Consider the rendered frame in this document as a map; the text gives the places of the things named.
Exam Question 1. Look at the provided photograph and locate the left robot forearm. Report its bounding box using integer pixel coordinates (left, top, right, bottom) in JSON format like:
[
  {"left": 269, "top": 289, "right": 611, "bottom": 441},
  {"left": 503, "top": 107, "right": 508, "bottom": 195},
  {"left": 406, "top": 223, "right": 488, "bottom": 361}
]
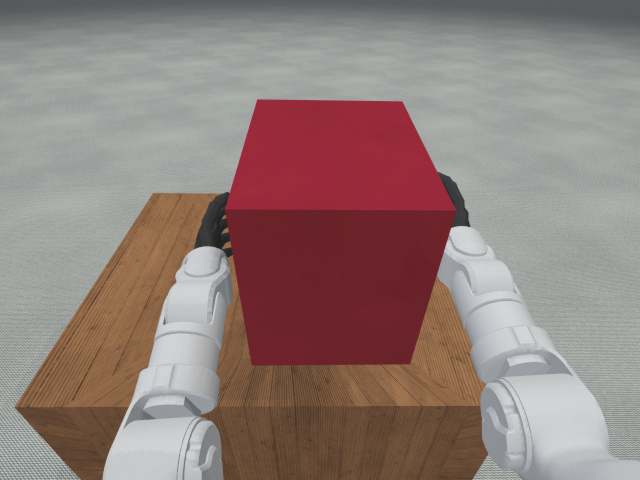
[{"left": 103, "top": 246, "right": 233, "bottom": 480}]

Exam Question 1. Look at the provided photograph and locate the right robot forearm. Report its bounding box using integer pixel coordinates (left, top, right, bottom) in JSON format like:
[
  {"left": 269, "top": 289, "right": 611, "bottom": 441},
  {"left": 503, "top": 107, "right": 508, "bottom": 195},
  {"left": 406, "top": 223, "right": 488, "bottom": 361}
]
[{"left": 437, "top": 226, "right": 609, "bottom": 450}]

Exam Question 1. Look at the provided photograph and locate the pedestal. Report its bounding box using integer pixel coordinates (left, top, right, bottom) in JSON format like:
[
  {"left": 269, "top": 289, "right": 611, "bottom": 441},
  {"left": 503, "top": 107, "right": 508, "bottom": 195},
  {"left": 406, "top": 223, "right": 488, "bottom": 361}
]
[{"left": 14, "top": 193, "right": 488, "bottom": 480}]

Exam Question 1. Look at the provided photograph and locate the robot left hand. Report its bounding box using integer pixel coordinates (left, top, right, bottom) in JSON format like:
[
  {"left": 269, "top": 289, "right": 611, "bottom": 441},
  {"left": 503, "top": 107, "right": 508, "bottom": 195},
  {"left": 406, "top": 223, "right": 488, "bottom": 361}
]
[{"left": 194, "top": 192, "right": 233, "bottom": 258}]

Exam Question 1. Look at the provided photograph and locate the robot right hand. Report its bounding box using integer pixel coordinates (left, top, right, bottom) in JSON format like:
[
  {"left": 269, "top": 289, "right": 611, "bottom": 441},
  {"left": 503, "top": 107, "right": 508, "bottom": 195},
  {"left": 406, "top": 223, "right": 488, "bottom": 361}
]
[{"left": 438, "top": 172, "right": 470, "bottom": 228}]

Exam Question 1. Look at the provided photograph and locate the carton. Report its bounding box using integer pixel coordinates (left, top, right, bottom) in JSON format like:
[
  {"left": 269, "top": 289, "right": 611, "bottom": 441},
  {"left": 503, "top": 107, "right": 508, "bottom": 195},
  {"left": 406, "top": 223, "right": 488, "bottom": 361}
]
[{"left": 225, "top": 99, "right": 456, "bottom": 366}]

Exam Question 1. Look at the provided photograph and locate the right robot upper arm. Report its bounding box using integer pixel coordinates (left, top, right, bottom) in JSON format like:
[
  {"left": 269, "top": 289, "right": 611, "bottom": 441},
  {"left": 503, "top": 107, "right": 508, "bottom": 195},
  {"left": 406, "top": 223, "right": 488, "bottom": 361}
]
[{"left": 480, "top": 373, "right": 640, "bottom": 480}]

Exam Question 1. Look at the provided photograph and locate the left robot upper arm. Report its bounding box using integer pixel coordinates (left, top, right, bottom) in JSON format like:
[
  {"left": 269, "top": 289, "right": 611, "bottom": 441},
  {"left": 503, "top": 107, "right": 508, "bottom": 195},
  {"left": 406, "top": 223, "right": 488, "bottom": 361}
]
[{"left": 105, "top": 416, "right": 224, "bottom": 480}]

